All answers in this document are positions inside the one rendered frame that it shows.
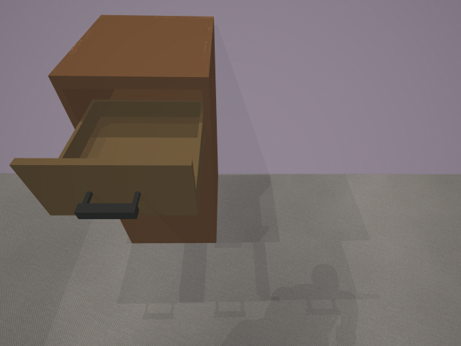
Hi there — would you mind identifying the cabinet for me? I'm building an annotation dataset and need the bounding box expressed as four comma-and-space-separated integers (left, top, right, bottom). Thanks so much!
48, 15, 218, 243

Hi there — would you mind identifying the handle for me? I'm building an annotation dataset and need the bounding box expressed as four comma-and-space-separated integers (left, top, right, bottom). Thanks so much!
74, 192, 140, 219

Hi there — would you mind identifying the drawer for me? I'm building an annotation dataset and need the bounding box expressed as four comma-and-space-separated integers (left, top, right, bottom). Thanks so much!
9, 99, 205, 216

